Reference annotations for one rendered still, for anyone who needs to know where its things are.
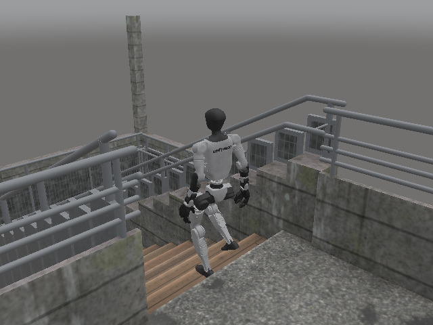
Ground stairs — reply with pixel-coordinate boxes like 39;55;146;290
143;233;267;314

